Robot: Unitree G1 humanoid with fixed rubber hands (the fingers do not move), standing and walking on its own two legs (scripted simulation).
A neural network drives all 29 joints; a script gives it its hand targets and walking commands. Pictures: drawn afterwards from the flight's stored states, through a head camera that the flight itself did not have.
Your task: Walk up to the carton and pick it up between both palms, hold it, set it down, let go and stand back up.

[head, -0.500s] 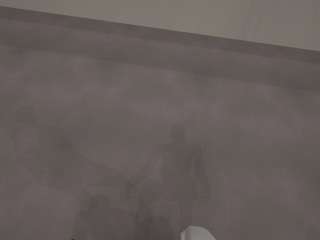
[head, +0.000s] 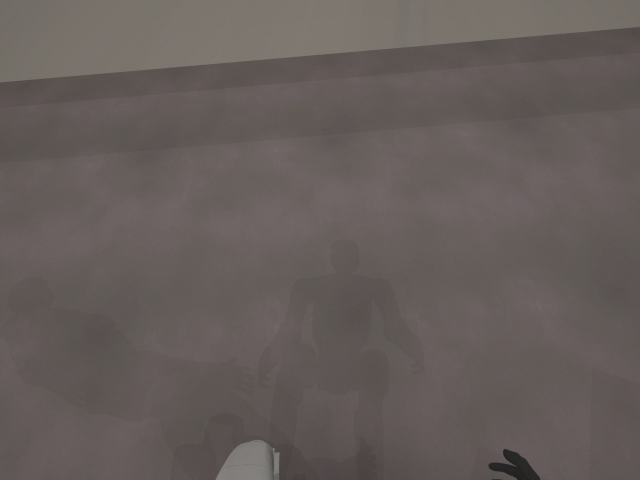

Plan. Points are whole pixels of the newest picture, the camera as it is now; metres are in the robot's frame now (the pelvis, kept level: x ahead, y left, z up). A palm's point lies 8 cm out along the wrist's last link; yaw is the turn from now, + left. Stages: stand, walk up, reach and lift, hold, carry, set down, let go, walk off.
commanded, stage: walk up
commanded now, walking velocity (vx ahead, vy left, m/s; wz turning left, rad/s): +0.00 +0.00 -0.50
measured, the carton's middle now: out of the picture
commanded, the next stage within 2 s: none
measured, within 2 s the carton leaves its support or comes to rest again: neither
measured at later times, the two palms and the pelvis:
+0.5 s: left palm out of the picture +0.08 +0.32 -0.16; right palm out of the picture -0.01 -0.17 -0.11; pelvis -0.02 +0.08 +0.00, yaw -15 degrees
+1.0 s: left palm (195, 441) +0.17 +0.19 -0.11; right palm out of the picture -0.15 -0.21 -0.15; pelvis -0.05 +0.04 +0.00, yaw -32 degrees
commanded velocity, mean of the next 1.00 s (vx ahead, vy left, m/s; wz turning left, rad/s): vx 0.00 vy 0.00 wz -0.50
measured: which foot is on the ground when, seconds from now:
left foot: up 0.00-0.26, down 0.28-0.80, up 0.82-1.00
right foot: down 0.00-0.28, up 0.30-0.78, down 0.80-1.00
